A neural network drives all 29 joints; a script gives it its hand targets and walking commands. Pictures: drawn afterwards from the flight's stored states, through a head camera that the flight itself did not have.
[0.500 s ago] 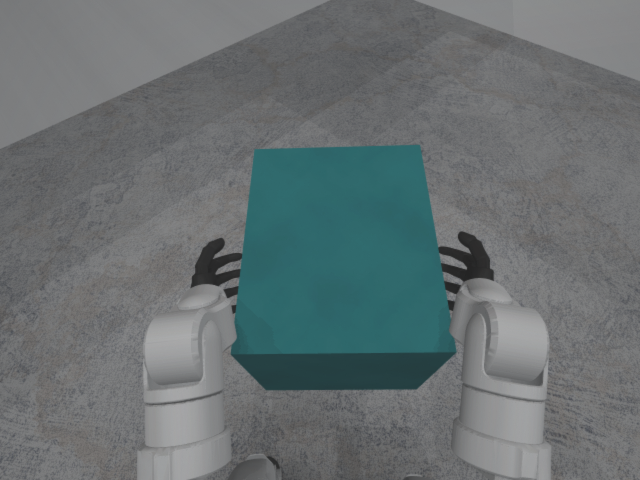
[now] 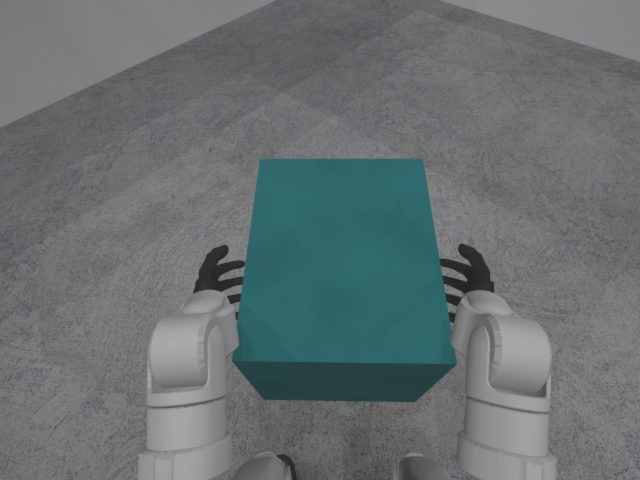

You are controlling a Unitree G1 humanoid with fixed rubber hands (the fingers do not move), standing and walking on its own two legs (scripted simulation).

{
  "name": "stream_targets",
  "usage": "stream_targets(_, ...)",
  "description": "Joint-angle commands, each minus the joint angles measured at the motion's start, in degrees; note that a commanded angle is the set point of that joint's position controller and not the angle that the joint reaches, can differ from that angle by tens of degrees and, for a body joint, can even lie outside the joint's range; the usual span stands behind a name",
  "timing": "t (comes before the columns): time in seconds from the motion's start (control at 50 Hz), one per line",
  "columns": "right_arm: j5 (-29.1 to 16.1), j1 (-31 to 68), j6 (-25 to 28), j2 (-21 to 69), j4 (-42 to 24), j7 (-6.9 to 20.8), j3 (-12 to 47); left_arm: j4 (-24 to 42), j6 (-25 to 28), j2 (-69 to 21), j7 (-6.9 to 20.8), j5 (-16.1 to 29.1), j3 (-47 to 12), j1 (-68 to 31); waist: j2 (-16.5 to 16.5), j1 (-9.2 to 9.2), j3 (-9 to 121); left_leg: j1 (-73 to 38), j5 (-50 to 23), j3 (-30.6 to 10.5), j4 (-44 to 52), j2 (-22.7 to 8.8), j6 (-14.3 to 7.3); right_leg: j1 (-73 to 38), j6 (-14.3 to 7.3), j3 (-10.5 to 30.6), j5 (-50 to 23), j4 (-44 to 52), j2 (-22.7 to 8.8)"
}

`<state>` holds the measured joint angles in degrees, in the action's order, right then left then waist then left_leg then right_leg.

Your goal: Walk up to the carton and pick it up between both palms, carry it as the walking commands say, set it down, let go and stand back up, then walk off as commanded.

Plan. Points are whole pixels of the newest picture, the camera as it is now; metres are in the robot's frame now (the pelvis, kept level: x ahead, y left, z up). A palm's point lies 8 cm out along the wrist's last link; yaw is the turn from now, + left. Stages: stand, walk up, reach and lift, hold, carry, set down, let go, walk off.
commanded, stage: carry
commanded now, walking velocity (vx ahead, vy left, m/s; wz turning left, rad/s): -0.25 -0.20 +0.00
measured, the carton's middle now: (340, 284) +0.38 +0.01 -0.01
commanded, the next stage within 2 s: none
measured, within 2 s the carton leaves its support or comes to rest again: neither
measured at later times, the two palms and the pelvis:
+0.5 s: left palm out of the picture +0.04 +0.03 +0.06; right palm out of the picture +0.05 -0.26 +0.08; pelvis -0.25 -0.11 +0.01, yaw +1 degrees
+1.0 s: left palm out of the picture -0.17 -0.13 +0.07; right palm out of the picture -0.19 -0.43 +0.08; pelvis -0.49 -0.25 +0.00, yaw +2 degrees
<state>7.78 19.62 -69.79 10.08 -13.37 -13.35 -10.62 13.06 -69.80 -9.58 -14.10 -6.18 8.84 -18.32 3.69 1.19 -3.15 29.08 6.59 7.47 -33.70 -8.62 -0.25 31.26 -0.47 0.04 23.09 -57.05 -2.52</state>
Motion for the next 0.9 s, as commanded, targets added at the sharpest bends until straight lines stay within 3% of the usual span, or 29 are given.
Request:
stream_targets(0.0, -23.62, 27.70, 0.57, 55.37, -5.50, 23.94, 39.94, 1.71, 1.00, -58.79, 24.65, 27.12, -40.16, -28.73, 5.28, -2.21, 29.48, -15.78, 5.00, -10.56, 12.72, -11.95, -5.04, -11.95, 1.10, -4.71, 0.90, 15.75, 2.13)
stream_targets(0.02, -22.37, 25.74, 0.32, 55.06, -2.55, 23.58, 38.63, 0.54, 0.72, -58.80, 24.82, 27.46, -40.22, -29.58, 7.35, -1.96, 28.23, -15.93, 8.63, -8.80, 12.71, -10.82, -3.75, -14.90, 0.97, -6.52, -0.03, 23.33, 3.21)
stream_targets(0.04, -20.61, 21.70, 0.04, 54.64, 0.40, 23.33, 37.90, -0.80, 0.54, -58.23, 25.20, 27.00, -40.01, -28.10, 3.90, -1.27, 26.27, -14.61, 10.30, -6.81, 8.47, -8.83, -1.84, -16.60, 0.40, -4.17, -1.07, 30.78, 1.85)
stream_targets(0.06, -20.29, 22.58, 0.35, 55.34, 1.33, 23.53, 37.73, -0.06, 0.51, -58.54, 25.69, 27.66, -40.63, -30.83, -2.41, -1.07, 25.11, -12.22, 9.44, -3.21, 0.84, -4.29, 0.40, -18.28, -1.30, 3.34, -3.88, 39.18, -2.98)
stream_targets(0.08, -20.16, 20.49, 0.21, 55.00, 3.08, 23.62, 37.69, -1.26, 0.67, -56.66, 25.88, 26.89, -39.86, -28.80, -19.03, -0.86, 23.46, -0.70, 19.89, 1.62, -11.54, 2.12, 3.90, -19.85, -5.86, 17.82, -20.99, 39.66, -15.29)
stream_targets(0.1, -20.62, 19.98, -0.11, 56.99, 4.71, 23.66, 38.47, -1.56, 0.60, -57.60, 26.19, 26.64, -40.23, -29.19, -22.87, -1.00, 20.60, 4.49, 30.28, 1.11, -26.83, 4.39, 3.28, -15.07, -10.94, 15.60, -32.73, 36.92, -18.46)
stream_targets(0.12, -21.07, 22.91, 0.38, 58.04, 4.12, 24.12, 38.62, -2.61, 0.88, -58.73, 26.41, 25.80, -40.06, -29.29, -20.60, -0.50, 19.99, 2.67, 30.48, -1.17, -38.58, 5.29, 2.70, -7.71, -14.18, 9.98, -36.88, 36.64, -18.73)
stream_targets(0.14, -23.21, 27.68, 1.19, 58.68, 2.19, 24.19, 40.23, -1.27, 1.30, -58.70, 26.48, 25.10, -39.96, -30.47, -14.61, -0.30, 19.86, -1.67, 26.14, -2.56, -43.51, 5.54, 3.15, -3.59, -11.82, 4.31, -27.35, 36.95, -13.82)
stream_targets(0.16, -24.23, 29.87, 1.59, 59.71, 0.90, 24.29, 41.47, -0.32, 1.28, -59.67, 26.40, 25.50, -40.11, -33.03, -14.16, -0.54, 19.19, -2.98, 23.36, -2.61, -42.52, 5.87, 2.50, -3.22, -9.15, 1.16, -19.64, 37.11, -10.63)
stream_targets(0.18, -25.97, 31.43, 2.12, 59.04, -0.94, 24.19, 42.30, -0.17, 1.35, -59.08, 26.10, 25.67, -38.81, -32.75, -11.02, -0.94, 20.76, -2.65, 21.39, -2.85, -38.95, 5.70, 2.64, -7.65, -6.35, -1.56, -21.33, 34.95, -7.66)
stream_targets(0.22, -28.64, 35.91, 2.36, 58.17, -4.75, 24.14, 42.51, -0.74, 1.74, -59.05, 25.25, 25.43, -37.27, -31.93, -9.22, -1.06, 22.68, 0.52, 19.28, -1.46, -28.13, 5.89, 2.82, -16.27, -4.29, -0.90, -24.82, 32.24, -7.83)
stream_targets(0.3, -28.32, 30.22, -0.15, 55.32, -3.27, 24.86, 41.68, -1.53, 1.42, -56.74, 22.97, 20.41, -34.91, -25.15, -13.91, -1.37, 27.33, -9.72, 16.58, 0.07, -1.52, 6.83, -0.47, -22.41, -7.34, 4.52, -35.78, 28.67, -10.97)
stream_targets(0.32, -28.71, 28.49, -0.63, 55.49, -1.23, 25.41, 40.97, -2.14, 1.40, -56.65, 22.28, 19.89, -35.06, -23.44, -10.17, -1.69, 29.73, -16.41, 11.59, -2.91, 8.78, 4.70, -1.26, -20.19, -6.66, 5.03, -35.24, 26.76, -10.57)
stream_targets(0.34, -26.98, 21.50, -0.93, 55.67, 4.09, 26.06, 39.68, 0.03, 1.39, -55.79, 22.07, 19.52, -36.38, -24.30, -3.25, -2.31, 30.10, -26.43, 2.34, -11.29, 10.65, -4.02, -2.54, -10.24, -3.28, 3.23, -26.59, 22.73, -7.53)
stream_targets(0.36, -27.15, 21.02, -0.36, 55.24, 3.87, 26.55, 39.25, -0.08, 1.36, -56.20, 21.65, 18.86, -36.76, -22.23, 13.08, -1.01, 29.83, -32.72, -28.63, -28.27, 9.40, -21.14, -7.74, 3.60, 0.27, -0.15, 0.48, 12.14, -1.02)
stream_targets(0.38, -26.75, 20.69, -0.18, 56.14, 4.46, 27.05, 39.35, 1.06, 1.81, -58.19, 21.54, 19.83, -38.88, -26.16, 14.57, -1.06, 27.73, -29.57, -48.89, -28.18, 8.36, -27.39, -11.63, 8.14, 0.60, 4.39, 7.45, -0.78, 0.65)
stream_targets(0.4, -26.41, 21.67, 0.49, 57.88, 5.76, 27.11, 39.44, 2.26, 1.75, -57.90, 22.10, 20.21, -38.28, -29.34, 11.74, -2.26, 26.11, -25.73, -41.21, -20.26, 6.89, -22.99, -13.19, 6.79, -1.03, 10.24, 4.69, -6.57, -2.93)
stream_targets(0.44, -26.97, 27.12, 0.86, 58.13, -0.24, 26.89, 40.10, 1.73, 2.11, -61.67, 22.88, 23.61, -41.86, -31.64, 2.27, -2.23, 22.89, -18.28, -28.76, -17.33, 6.82, -15.28, -9.49, 7.85, 0.49, 7.38, 0.42, -15.34, 0.64)
stream_targets(0.5, -27.06, 30.74, 1.40, 56.97, -6.15, 26.07, 39.91, 6.62, 2.51, -60.27, 22.93, 25.34, -41.95, -33.75, -0.07, -1.83, 25.39, -17.81, -12.60, -11.24, 8.18, -11.57, -6.86, 4.45, 2.18, 1.48, -2.09, -9.20, 1.47)
stream_targets(0.52, -26.43, 28.90, 0.88, 56.89, -4.94, 25.57, 39.03, 6.16, 2.02, -59.72, 22.82, 25.71, -41.72, -33.11, 0.37, -1.67, 25.46, -19.64, -8.81, -11.06, 9.05, -11.41, -6.67, 3.84, 2.52, -0.56, -1.72, -6.32, 1.90)
stream_targets(0.58, -23.49, 24.56, 0.76, 55.07, -1.49, 24.37, 36.13, 6.03, 0.89, -59.19, 23.00, 28.22, -43.22, -34.25, 11.28, -1.95, 28.36, -22.42, -7.36, -12.67, 11.49, -11.61, -5.58, -1.84, 3.04, -2.47, 1.94, 3.94, 1.07)
stream_targets(0.66, -20.87, 19.44, 0.85, 55.16, 0.87, 23.95, 36.39, 3.98, 0.38, -57.75, 23.84, 27.17, -42.37, -30.29, 14.82, -1.78, 29.79, -24.64, -7.75, -8.71, 10.10, -10.30, -3.28, -10.58, 2.58, -6.21, 1.87, 22.39, 3.61)
stream_targets(0.7, -19.66, 17.40, 0.88, 54.91, 1.85, 23.62, 37.06, -0.58, -0.36, -58.62, 24.90, 26.51, -40.84, -26.31, 6.70, -0.57, 30.20, -19.57, -7.15, -9.13, 4.14, -8.53, -0.43, -18.13, 0.65, -0.22, -4.87, 36.82, -0.66)
stream_targets(0.72, -19.78, 19.63, 1.01, 54.57, 0.97, 23.59, 37.70, -1.83, -0.35, -57.96, 25.52, 26.14, -40.41, -25.69, -6.11, -0.49, 25.83, -7.83, 3.36, -1.22, -6.36, -0.71, 2.23, -20.59, -2.31, 11.85, -20.30, 39.31, -10.17)
stream_targets(0.74, -20.87, 21.05, 1.21, 56.22, -0.74, 23.68, 39.74, -1.05, 0.37, -58.03, 26.01, 26.11, -40.50, -27.63, -23.50, -1.30, 24.74, 3.78, 26.48, 3.43, -19.39, 5.09, 3.77, -22.51, -7.79, 14.71, -42.57, 34.41, -17.22)
stream_targets(0.76, -21.69, 21.58, 1.11, 57.98, 0.22, 23.93, 40.69, -0.73, 0.64, -59.79, 26.32, 26.49, -41.88, -28.40, -21.03, -0.77, 23.39, 5.35, 30.18, -0.52, -33.02, 5.95, 3.25, -17.10, -11.85, 6.82, -52.34, 32.29, -17.53)
stream_targets(0.78, -23.56, 27.30, 1.40, 59.56, -2.09, 24.42, 41.83, 0.19, 1.13, -60.28, 26.29, 26.04, -41.98, -29.96, -22.55, -0.62, 22.58, 3.72, 28.53, -2.35, -37.36, 4.68, 2.90, -12.16, -12.20, 3.68, -47.30, 31.97, -16.32)
stream_targets(0.82, -27.33, 32.51, 1.85, 60.02, -4.61, 24.13, 44.89, 0.54, 1.49, -60.41, 26.13, 25.51, -39.50, -30.22, -17.76, -1.03, 20.40, 1.41, 22.88, -3.10, -39.66, 4.95, 2.18, -12.34, -7.12, -1.78, -33.15, 32.56, -8.90)
stream_targets(0.88, -31.37, 38.30, 1.88, 58.83, -10.53, 24.11, 45.90, 0.99, 2.31, -58.75, 24.21, 23.42, -36.15, -28.15, -14.11, -0.89, 25.51, 5.26, 20.59, -0.12, -22.49, 6.43, 2.60, -28.38, -5.11, -0.36, -49.82, 25.85, -9.10)
